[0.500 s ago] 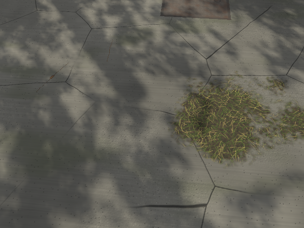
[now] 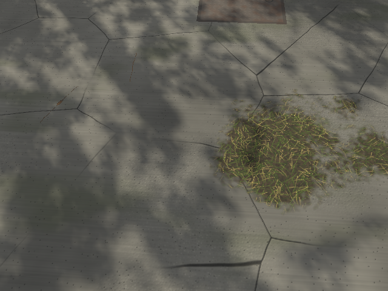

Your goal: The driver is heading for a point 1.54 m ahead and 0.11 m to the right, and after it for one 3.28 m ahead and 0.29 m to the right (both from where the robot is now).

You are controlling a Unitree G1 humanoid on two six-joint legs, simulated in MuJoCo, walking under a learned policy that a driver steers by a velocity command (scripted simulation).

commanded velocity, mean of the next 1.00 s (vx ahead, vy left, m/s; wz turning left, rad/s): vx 0.25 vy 0.00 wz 0.00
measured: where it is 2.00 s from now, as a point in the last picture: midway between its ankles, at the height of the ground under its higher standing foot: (179, 220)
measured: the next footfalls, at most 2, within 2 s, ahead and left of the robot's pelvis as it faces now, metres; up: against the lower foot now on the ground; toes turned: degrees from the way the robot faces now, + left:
left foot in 0.60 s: +0.06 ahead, +0.15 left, +0.00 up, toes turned +4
right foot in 1.10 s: +0.50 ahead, -0.05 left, -0.13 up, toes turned +0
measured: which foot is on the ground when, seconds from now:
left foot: down 0.00-0.34, up 0.36-0.58, down 0.60-1.00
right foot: down 0.00-0.60, up 0.62-1.00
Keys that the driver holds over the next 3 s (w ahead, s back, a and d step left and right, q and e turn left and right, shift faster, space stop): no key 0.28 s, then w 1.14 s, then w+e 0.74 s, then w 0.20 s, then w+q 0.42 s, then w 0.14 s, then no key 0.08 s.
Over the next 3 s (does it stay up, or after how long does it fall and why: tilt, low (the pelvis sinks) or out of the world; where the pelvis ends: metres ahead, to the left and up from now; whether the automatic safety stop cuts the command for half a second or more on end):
stays up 1.35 -0.04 -0.12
